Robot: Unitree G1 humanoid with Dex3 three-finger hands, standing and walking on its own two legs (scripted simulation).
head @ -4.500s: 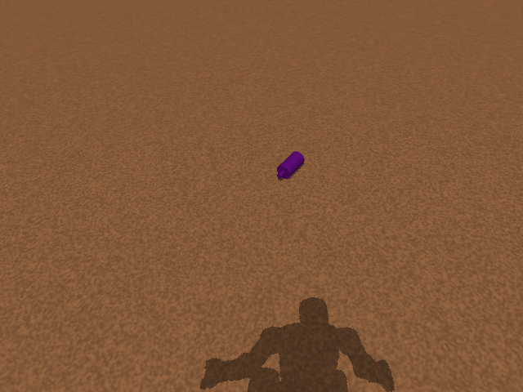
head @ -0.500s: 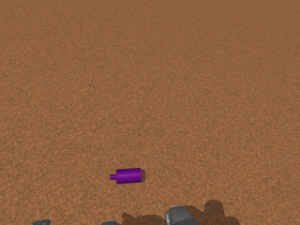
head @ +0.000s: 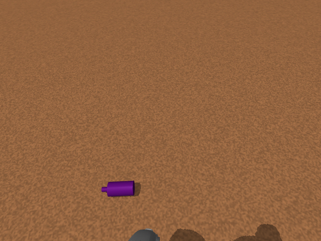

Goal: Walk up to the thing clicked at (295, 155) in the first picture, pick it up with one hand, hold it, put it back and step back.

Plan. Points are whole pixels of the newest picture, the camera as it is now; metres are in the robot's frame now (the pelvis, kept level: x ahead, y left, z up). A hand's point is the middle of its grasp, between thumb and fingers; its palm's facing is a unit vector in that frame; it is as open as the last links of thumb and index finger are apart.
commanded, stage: walk up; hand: left
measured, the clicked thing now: (117, 188) +0.49 +0.35 -0.71
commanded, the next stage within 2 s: stand in 2.00 s
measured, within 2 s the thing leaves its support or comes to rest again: neither
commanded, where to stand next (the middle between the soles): +0.12 +0.04 m, yaw +3 degrees
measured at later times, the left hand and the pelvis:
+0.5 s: hand out of the picture +0.02 +0.29 -0.15, palm faces +0.15 -0.92 -0.36, open 7.4 cm; pelvis +0.00 +0.02 +0.01, yaw +7 degrees
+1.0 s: hand out of the picture +0.06 +0.31 -0.13, palm faces +0.04 -0.91 -0.41, open 7.4 cm; pelvis +0.02 +0.03 +0.02, yaw +4 degrees
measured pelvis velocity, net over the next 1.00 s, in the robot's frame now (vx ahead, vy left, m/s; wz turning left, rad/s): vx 0.02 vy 0.03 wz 0.07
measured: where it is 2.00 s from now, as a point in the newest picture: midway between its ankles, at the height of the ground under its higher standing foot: outside the picture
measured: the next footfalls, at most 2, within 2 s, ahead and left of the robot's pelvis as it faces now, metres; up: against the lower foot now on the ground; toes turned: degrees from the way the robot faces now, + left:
left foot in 0.42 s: +0.04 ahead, +0.13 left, +0.00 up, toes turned +6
right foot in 0.70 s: +0.06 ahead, -0.12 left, +0.00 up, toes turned +5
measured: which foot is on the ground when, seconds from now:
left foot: up 0.00-0.40, down 0.42-1.00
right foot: down 0.00-0.44, up 0.46-0.68, down 0.70-1.00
